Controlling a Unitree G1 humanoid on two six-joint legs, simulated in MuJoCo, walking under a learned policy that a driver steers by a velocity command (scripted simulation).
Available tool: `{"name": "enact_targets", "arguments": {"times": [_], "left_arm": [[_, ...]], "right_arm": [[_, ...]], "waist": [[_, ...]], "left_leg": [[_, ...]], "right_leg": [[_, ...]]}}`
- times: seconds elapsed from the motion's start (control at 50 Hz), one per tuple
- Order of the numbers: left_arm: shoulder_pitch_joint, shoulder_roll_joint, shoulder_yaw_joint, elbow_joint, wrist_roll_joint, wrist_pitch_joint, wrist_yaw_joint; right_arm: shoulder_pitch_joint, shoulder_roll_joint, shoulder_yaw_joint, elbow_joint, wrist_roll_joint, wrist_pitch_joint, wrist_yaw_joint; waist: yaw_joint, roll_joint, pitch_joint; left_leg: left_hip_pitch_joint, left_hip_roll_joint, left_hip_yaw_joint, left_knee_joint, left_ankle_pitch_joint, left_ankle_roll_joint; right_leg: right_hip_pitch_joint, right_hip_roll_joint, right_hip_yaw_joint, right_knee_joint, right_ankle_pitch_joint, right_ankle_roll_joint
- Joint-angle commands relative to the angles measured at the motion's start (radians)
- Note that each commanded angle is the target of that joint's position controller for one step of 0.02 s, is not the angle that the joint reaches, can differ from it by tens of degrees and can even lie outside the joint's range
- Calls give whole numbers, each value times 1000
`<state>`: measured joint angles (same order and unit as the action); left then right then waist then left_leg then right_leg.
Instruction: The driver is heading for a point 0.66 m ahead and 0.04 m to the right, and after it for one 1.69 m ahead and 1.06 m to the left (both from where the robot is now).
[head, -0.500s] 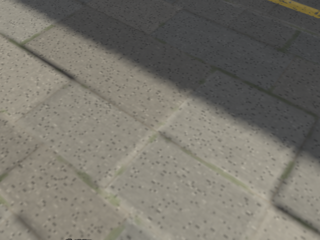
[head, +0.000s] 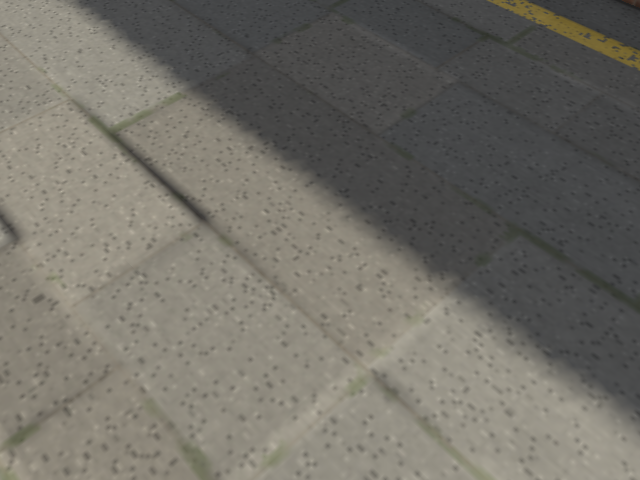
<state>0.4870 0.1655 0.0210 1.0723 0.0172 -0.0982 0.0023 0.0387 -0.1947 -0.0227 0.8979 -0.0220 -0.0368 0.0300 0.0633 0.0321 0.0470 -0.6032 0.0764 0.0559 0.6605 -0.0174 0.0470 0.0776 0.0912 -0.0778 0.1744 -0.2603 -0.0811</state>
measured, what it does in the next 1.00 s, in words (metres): walks ahead: left foot, then right foot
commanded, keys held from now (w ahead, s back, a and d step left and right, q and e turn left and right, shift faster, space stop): w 0.78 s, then q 0.22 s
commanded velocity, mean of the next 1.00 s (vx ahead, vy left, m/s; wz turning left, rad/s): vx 0.46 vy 0.00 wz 0.05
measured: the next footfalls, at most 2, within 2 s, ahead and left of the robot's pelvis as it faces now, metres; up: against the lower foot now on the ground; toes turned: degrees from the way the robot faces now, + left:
left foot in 0.12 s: +0.23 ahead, +0.10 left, +0.00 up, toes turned +4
right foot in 0.68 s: +0.53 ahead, -0.08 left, +0.00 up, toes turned -4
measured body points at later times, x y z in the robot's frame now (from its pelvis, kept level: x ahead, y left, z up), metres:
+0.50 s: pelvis +0.26 +0.04 +0.00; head +0.28 +0.04 +0.45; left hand +0.41 +0.27 -0.13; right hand +0.18 -0.19 -0.14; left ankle +0.19 +0.10 -0.74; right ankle +0.42 -0.11 -0.69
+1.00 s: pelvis +0.51 -0.02 +0.01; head +0.54 -0.02 +0.45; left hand +0.48 +0.22 -0.14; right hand +0.60 -0.25 -0.14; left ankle +0.61 +0.12 -0.68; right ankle +0.49 -0.08 -0.74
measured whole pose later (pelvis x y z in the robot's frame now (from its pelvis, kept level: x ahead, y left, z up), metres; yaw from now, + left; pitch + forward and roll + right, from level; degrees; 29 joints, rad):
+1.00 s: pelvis +0.51 -0.02 +0.01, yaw +4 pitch -1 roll +0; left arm 0.35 0.17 0.03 1.04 0.01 -0.09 0.02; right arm 0.19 -0.20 -0.05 0.96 -0.02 -0.03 0.01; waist 0.00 0.03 0.08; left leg -0.60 0.05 0.01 0.89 -0.13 0.05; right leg -0.08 0.05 -0.16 0.29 -0.20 -0.09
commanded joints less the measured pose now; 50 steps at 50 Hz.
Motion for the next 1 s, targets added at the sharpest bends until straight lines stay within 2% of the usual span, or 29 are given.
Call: {"name": "enact_targets", "arguments": {"times": [0.02, 0.06, 0.08, 0.1, 0.12, 0.14, 0.16, 0.18, 0.2, 0.24, 0.26, 0.34, 0.44, 0.56, 0.62, 0.64, 0.66, 0.68, 0.7, 0.72, 0.74, 0.76, 0.78, 0.8, 0.82, 0.86, 0.88, 0.94, 1.0], "left_arm": [[73, 145, 26, -5, 9, -2, 14], [42, 157, 29, -5, 12, 0, 20], [28, 166, 32, -4, 12, 2, 20], [10, 165, 31, -6, 7, 5, 17], [-1, 144, 22, -33, -3, 2, 14], [111, 43, 3, -53, -45, 3, 2], [50, 142, 32, -44, -15, 5, 4], [-43, 143, 37, -78, -9, 4, 2], [-93, 128, 35, -89, -7, 0, -2], [-85, 90, 34, -84, 16, 24, -10], [-73, 72, 32, -78, 21, 36, -16], [-188, 76, 35, -122, 23, 61, -29], [-400, 76, 26, -192, 8, 60, -32], [-547, 83, 20, -246, 4, 49, -29], [-514, 97, 28, -250, 4, 35, -25], [-442, 107, 36, -228, 4, 30, -19], [-297, 120, 47, -179, 8, 21, -11], [-117, 167, 67, -122, 26, 10, -1], [28, 274, 94, -107, 49, 6, 8], [-5, 285, 99, -104, 19, 24, -5], [-128, 238, 87, -122, -4, 31, -9], [-206, 168, 68, -137, -8, 25, -13], [-242, 125, 56, -135, -4, 19, -14], [-247, 93, 44, -123, -5, 10, -6], [-230, 78, 37, -111, -2, 1, -1], [-177, 99, 36, -87, 1, -19, 2], [-171, 114, 37, -84, 1, -22, 4], [-175, 120, 31, -94, -1, -14, 14], [-154, 128, 29, -93, -7, -1, 30]], "right_arm": [[-108, -66, -12, -87, 1, -20, -3], [-50, -76, -19, -75, 1, -31, -9], [43, -88, -28, -45, 0, -37, -15], [209, -107, -42, 13, -6, -46, -25], [391, -174, -65, 57, -29, -55, -37], [483, -279, -93, 67, -43, -51, -37], [412, -232, -86, 62, -1, -36, -27], [294, -187, -72, 45, 11, -35, -24], [236, -128, -57, 38, 9, -43, -19], [221, -62, -37, 62, 11, -56, -25], [245, -56, -33, 76, 10, -64, -27], [333, -103, -39, 112, 13, -77, -31], [422, -95, -29, 131, 12, -72, -32], [514, -104, -29, 167, 0, -67, -43], [487, -121, -35, 173, -6, -63, -52], [470, -130, -38, 172, -6, -62, -53], [451, -135, -39, 172, -2, -58, -51], [442, -120, -33, 158, 5, -59, -48], [488, -43, -13, 118, 38, -60, -38], [524, -73, -31, 128, 35, -59, -35], [439, -110, -43, 113, 16, -53, -36], [365, -94, -39, 93, 10, -58, -30], [344, -71, -38, 91, 8, -55, -28], [357, -56, -38, 96, -5, -42, -26], [394, -32, -35, 114, -10, -26, -24], [410, -23, -39, 118, -9, -6, -25], [393, -26, -41, 111, -7, 2, -27], [274, -34, -39, 60, -4, 10, -24], [169, -16, -24, 18, 0, 10, -17]], "waist": [[-13, -97, 75], [-52, -102, 48], [-90, -105, -1], [-159, -77, -85], [-222, -23, -200], [-189, 203, -341], [-174, 73, -304], [-127, 40, -143], [-104, -5, -72], [-44, 15, -17], [-34, 22, -21], [-31, 21, 17], [-81, 22, 54], [-123, 35, 74], [-87, 40, 60], [-54, 45, 24], [9, 25, -46], [71, -9, -150], [82, -181, -295], [48, -245, -345], [1, -129, -188], [-15, -72, -83], [-49, -56, -25], [-78, -70, 5], [-96, -71, 2], [-116, -70, -12], [-122, -80, -13], [-114, -116, -4], [-81, -130, -13]], "left_leg": [[-39, -25, 16, -61, -55, 28], [77, -63, 33, -112, -135, 60], [200, -98, 48, -140, -159, 79], [404, -120, 58, -201, -117, 104], [677, 35, -111, -206, -170, 156], [971, 343, -607, -288, -245, 311], [899, 326, -714, -383, -276, 301], [751, 289, -539, -401, -272, 265], [624, 247, -437, -440, -182, 235], [472, 161, -284, -483, -72, 169], [449, 145, -250, -492, -30, 162], [445, 121, -179, -541, 28, 168], [510, 98, -129, -558, 95, 152], [676, 138, -110, -503, 223, 159], [721, 157, -90, -409, 423, 141], [714, 150, -76, -323, 560, 128], [685, 120, -46, -160, 625, 110], [534, 78, -19, 59, 475, 90], [226, -40, 48, 428, 16, 44], [42, -155, -43, 643, -501, 43], [-31, -76, -103, 679, -420, 54], [-29, -40, -102, 634, -338, 53], [11, -7, -98, 564, -289, 51], [65, 6, -99, 516, -276, 37], [118, -1, -95, 501, -278, 25], [140, -27, -85, 485, -268, 10], [125, -32, -78, 461, -240, 6], [79, -28, -43, 316, -130, -2], [125, -38, 8, 132, -36, 2]], "right_leg": [[36, -319, 137, 11, 550, -120], [51, -322, 113, 104, 746, -101], [42, -311, 99, 212, 869, -89], [-13, -273, 65, 395, 876, -69], [-214, -232, 39, 657, 616, -50], [-587, -46, -27, 1072, -61, 3], [-694, -46, 113, 1168, -228, -13], [-737, -104, 125, 1153, -137, -19], [-706, -137, 124, 1097, -69, -18], [-608, -177, 117, 997, -26, -1], [-579, -176, 108, 976, -17, 8], [-667, -198, 73, 876, 79, 40], [-731, -197, 37, 629, 224, 63], [-730, -157, 9, 451, 216, 30], [-632, -121, -7, 384, 114, -13], [-526, -88, -22, 360, 83, -31], [-354, -53, -41, 295, 113, -53], [-95, -119, 35, 286, 117, -90], [194, -412, 435, 237, -7, -184], [232, -518, 765, 95, -7, -260], [97, -474, 619, 86, -63, -228], [-48, -433, 495, 49, -28, -202], [-151, -380, 399, 13, 31, -159], [-225, -351, 310, 1, 186, -129], [-260, -337, 235, 7, 358, -116], [-269, -331, 132, 41, 694, -113], [-267, -324, 88, 49, 766, -107], [-253, -294, -9, 60, 811, -85], [-226, -286, -68, 89, 814, -78]]}}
